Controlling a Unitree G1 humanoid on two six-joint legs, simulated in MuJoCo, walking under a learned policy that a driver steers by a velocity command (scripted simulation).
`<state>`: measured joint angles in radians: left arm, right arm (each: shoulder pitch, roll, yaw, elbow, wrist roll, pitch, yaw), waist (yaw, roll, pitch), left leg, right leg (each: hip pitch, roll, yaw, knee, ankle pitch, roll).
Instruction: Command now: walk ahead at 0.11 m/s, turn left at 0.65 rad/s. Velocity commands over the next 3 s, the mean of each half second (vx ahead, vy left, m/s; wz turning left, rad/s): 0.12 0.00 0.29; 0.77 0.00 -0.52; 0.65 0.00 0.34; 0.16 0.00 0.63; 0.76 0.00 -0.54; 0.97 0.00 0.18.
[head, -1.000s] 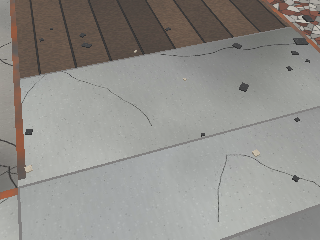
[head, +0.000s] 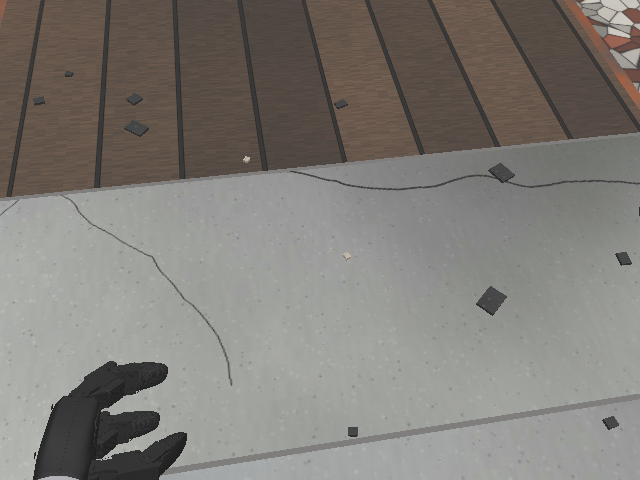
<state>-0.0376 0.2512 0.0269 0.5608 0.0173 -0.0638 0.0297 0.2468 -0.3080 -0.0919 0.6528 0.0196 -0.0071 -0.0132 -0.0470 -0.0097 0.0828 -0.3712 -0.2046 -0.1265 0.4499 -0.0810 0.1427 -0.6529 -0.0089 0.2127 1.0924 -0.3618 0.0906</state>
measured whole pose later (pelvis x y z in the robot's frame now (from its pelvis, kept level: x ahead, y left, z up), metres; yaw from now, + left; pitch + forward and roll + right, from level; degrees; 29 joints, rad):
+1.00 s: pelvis +0.35 -0.12 -0.04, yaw -10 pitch +2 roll -1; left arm 0.07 0.31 0.05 0.62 0.04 0.00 -0.08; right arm 0.50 -0.26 -0.03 0.89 -0.04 -0.07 -0.01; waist -0.04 0.00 0.02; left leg 0.21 0.14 0.27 0.57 -0.47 -0.05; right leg -0.62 0.05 -0.13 0.75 -0.22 -0.18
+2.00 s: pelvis +0.91 -0.27 +0.00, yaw +23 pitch +1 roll +0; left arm 0.21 0.28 0.06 0.70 0.01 -0.05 0.00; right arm 0.18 -0.27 -0.04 0.58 0.01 0.02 -0.02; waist 0.02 0.02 -0.02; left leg -0.41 -0.16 -0.20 0.90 -0.48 0.02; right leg -0.33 0.07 0.11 0.51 -0.21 -0.03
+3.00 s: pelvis +1.54 -0.29 -0.01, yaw +10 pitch +1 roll -1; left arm 0.47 0.26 0.04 0.89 0.02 -0.11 0.00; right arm 0.14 -0.28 -0.03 0.77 -0.01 -0.02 0.07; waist 0.03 0.02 0.03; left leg -0.82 0.07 0.11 0.92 0.05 0.11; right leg 0.20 0.08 -0.25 0.17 -0.39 -0.04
